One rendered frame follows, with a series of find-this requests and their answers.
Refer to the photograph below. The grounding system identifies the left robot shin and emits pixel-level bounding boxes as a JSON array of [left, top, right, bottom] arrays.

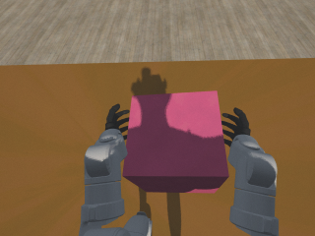
[[137, 211, 147, 216]]

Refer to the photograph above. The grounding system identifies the right robot forearm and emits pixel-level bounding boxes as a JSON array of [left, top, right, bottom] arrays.
[[227, 134, 280, 236]]

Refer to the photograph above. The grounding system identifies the left robot forearm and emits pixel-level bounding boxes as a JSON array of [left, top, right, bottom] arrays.
[[79, 128, 128, 236]]

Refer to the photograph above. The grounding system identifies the robot left hand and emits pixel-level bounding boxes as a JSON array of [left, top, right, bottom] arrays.
[[105, 103, 130, 141]]

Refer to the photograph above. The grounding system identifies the carton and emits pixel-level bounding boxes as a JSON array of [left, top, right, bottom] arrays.
[[122, 90, 229, 194]]

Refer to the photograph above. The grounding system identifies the robot left thigh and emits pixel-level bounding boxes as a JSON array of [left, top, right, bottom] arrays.
[[123, 214, 153, 236]]

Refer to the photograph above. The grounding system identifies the robot right hand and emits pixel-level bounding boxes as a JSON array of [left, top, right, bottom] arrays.
[[221, 107, 251, 147]]

